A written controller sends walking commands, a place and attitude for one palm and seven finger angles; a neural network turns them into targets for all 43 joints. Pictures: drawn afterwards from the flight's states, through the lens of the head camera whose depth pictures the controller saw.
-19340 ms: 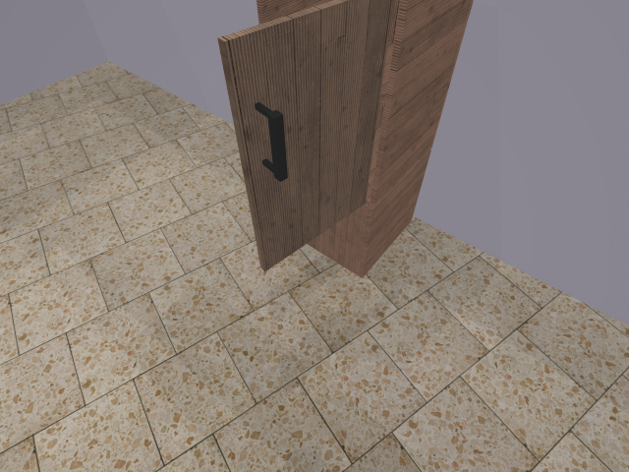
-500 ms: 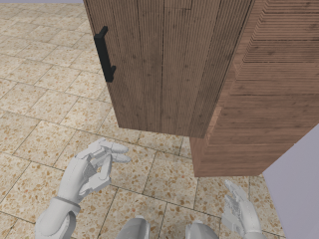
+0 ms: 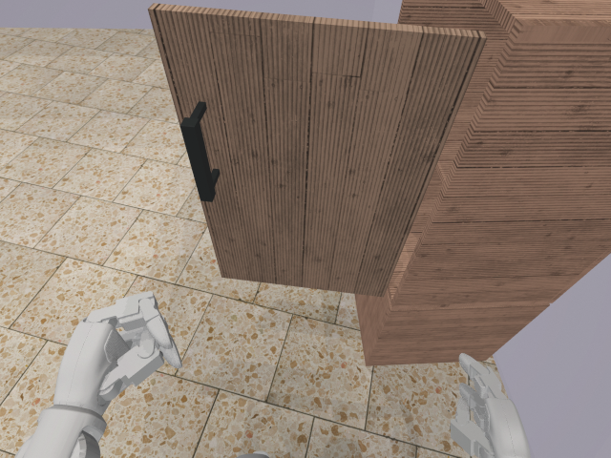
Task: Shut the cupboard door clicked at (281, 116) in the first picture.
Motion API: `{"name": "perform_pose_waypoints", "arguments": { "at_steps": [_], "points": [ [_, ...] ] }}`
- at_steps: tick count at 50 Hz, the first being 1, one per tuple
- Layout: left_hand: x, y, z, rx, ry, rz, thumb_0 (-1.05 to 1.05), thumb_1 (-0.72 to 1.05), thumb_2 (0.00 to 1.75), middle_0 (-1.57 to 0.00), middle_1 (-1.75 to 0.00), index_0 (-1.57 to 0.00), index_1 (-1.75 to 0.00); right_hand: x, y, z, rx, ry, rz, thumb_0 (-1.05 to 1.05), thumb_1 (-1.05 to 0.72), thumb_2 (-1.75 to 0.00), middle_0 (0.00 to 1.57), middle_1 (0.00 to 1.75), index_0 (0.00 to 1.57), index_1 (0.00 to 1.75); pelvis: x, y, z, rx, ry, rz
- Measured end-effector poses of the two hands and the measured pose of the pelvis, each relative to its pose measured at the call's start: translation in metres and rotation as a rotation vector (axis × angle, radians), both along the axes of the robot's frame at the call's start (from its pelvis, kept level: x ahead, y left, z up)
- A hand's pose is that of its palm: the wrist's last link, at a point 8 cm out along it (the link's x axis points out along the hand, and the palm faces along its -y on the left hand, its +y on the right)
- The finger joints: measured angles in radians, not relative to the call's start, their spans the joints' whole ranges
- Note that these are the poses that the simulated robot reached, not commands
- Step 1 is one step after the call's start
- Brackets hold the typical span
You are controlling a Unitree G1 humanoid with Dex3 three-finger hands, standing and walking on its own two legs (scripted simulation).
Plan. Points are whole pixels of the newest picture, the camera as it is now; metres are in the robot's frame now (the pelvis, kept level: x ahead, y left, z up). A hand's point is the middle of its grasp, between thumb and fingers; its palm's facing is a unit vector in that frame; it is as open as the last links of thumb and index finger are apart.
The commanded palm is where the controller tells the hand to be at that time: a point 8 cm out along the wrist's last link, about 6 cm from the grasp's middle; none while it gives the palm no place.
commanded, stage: raise the hand and make a fist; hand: left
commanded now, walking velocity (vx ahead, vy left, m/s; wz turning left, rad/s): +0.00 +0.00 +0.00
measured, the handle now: (204, 154) +0.50 +0.19 +0.11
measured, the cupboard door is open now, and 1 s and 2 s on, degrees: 80 80 80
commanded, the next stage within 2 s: bring the fist close to the handle in 0.72 s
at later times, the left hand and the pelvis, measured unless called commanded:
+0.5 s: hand (170, 322) +0.24 +0.17 +0.11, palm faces -0.06 -1.00 -0.04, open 3.1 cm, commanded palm +0.21 +0.22 +0.11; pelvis +0.01 -0.02 +0.02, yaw +1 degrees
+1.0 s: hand (163, 309) +0.25 +0.17 +0.12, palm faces +0.03 -1.00 -0.09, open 3.1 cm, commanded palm +0.24 +0.22 +0.11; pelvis +0.00 -0.03 +0.02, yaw +1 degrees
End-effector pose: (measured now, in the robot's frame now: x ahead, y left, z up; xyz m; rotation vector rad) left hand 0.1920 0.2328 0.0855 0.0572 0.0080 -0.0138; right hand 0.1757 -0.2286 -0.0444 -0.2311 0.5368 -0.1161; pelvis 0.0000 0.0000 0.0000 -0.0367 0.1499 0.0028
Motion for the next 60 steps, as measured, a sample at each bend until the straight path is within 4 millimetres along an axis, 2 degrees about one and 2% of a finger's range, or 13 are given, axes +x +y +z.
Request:
{"name": "perform_pose_waypoints", "arguments": {
  "at_steps": [4,8,12,20,22,28,30,36,38,43,45,53,60],
  "points": [
    [0.003,0.010,0.024,0.010,-0.092,0.064,0.02,0.90,0.90,-1.20,-1.38,-1.20,-1.38,0.014,0.012,0.003,0.028,-0.009,0.063,0.01,-0.91,-0.90,0.20,0.30,0.20,0.30,0.005,-0.002,0.004,-0.003,-0.010,0.013],
    [0.011,-0.003,0.015,0.000,-0.014,-0.016,0.01,0.91,0.90,-1.25,-1.44,-1.25,-1.44,0.017,0.017,0.000,0.044,0.012,0.093,0.01,-0.91,-0.90,0.20,0.30,0.21,0.30,0.007,-0.004,0.008,-0.003,-0.018,0.022],
    [0.017,-0.009,0.005,0.006,0.083,-0.071,0.01,0.91,0.90,-1.28,-1.47,-1.28,-1.47,0.012,0.012,-0.001,0.046,0.038,0.073,0.01,-0.91,-0.90,0.20,0.30,0.21,0.30,0.009,-0.008,0.012,0.004,-0.025,0.015],
    [0.025,0.008,0.051,0.029,-0.100,0.032,0.02,0.90,0.90,-1.30,-1.49,-1.30,-1.49,-0.003,-0.007,-0.005,0.041,0.078,0.042,0.01,-0.91,-0.90,0.20,0.30,0.21,0.30,0.013,-0.016,0.019,0.012,-0.050,0.016],
    [0.027,0.003,0.047,0.010,-0.076,0.012,0.01,0.91,0.90,-1.30,-1.49,-1.30,-1.49,-0.006,-0.012,-0.006,0.040,0.085,0.034,0.01,-0.91,-0.90,0.20,0.30,0.21,0.30,0.013,-0.017,0.019,0.013,-0.051,0.017],
    [0.024,-0.021,0.013,-0.016,0.108,-0.070,0.01,0.91,0.90,-1.30,-1.50,-1.30,-1.50,-0.012,-0.028,-0.002,0.025,0.075,-0.007,0.01,-0.91,-0.90,0.20,0.30,0.21,0.30,0.010,-0.022,0.022,0.026,-0.050,0.002],
    [0.020,-0.021,0.016,-0.005,0.084,-0.050,0.01,0.90,0.90,-1.30,-1.50,-1.30,-1.50,-0.013,-0.031,0.001,0.016,0.068,-0.010,0.01,-0.91,-0.90,0.20,0.30,0.20,0.30,0.010,-0.024,0.022,0.030,-0.053,-0.002],
    [0.014,-0.011,0.047,0.022,-0.117,0.046,0.02,0.90,0.90,-1.30,-1.50,-1.30,-1.50,-0.010,-0.033,0.002,0.017,0.053,0.022,0.01,-0.91,-0.90,0.20,0.30,0.20,0.30,0.007,-0.030,0.021,0.028,-0.065,0.012],
    [0.014,-0.013,0.045,0.016,-0.103,0.031,0.01,0.90,0.90,-1.30,-1.50,-1.30,-1.50,-0.009,-0.033,0.000,0.025,0.049,0.028,0.01,-0.91,-0.90,0.20,0.30,0.20,0.30,0.005,-0.031,0.020,0.026,-0.065,0.016],
    [0.012,-0.029,0.018,0.007,0.064,-0.056,0.01,0.91,0.90,-1.30,-1.50,-1.30,-1.50,-0.007,-0.032,0.000,0.043,0.030,0.012,0.01,-0.91,-0.90,0.20,0.30,0.20,0.30,0.004,-0.030,0.021,0.028,-0.064,0.009],
    [0.013,-0.028,0.017,0.017,0.076,-0.058,0.01,0.90,0.90,-1.30,-1.50,-1.30,-1.50,-0.008,-0.031,0.001,0.037,0.029,0.009,0.01,-0.91,-0.90,0.20,0.30,0.21,0.30,0.003,-0.031,0.022,0.030,-0.066,0.008],
    [0.050,-0.001,0.047,0.022,-0.125,0.046,0.02,0.90,0.90,-1.30,-1.50,-1.30,-1.50,-0.011,-0.031,-0.006,0.025,0.080,0.018,0.01,-0.91,-0.90,0.20,0.30,0.21,0.30,0.003,-0.032,0.021,0.027,-0.065,0.020],
    [0.080,-0.016,0.021,-0.005,0.058,-0.081,0.01,0.91,0.90,-1.30,-1.50,-1.30,-1.50,-0.019,-0.036,-0.008,0.025,0.107,-0.038,0.01,-0.91,-0.90,0.20,0.30,0.21,0.30,0.009,-0.025,0.025,0.032,-0.047,0.001]
  ]
}}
